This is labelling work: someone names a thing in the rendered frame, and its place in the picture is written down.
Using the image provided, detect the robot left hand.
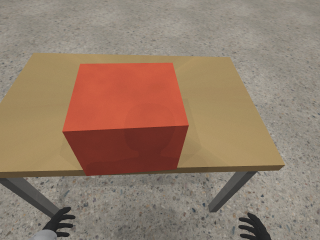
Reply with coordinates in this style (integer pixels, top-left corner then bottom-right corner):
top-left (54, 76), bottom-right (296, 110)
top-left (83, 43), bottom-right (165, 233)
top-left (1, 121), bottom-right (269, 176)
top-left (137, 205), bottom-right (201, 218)
top-left (42, 207), bottom-right (76, 238)

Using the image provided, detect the left robot forearm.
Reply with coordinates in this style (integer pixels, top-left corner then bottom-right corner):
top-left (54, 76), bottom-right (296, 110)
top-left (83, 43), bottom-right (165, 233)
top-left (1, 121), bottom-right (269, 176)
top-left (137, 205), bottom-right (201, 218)
top-left (28, 229), bottom-right (57, 240)

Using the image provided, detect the table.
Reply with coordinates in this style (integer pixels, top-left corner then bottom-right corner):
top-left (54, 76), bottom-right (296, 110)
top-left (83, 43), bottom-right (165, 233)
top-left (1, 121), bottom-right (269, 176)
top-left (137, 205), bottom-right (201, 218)
top-left (0, 52), bottom-right (285, 218)

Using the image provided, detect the carton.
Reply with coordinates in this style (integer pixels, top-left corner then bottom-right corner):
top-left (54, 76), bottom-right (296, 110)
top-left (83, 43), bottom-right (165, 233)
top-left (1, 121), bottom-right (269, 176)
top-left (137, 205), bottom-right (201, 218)
top-left (62, 62), bottom-right (189, 176)

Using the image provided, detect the robot right hand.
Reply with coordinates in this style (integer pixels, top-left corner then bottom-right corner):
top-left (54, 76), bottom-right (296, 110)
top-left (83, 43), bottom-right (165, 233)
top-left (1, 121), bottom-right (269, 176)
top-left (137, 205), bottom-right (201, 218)
top-left (238, 212), bottom-right (272, 240)

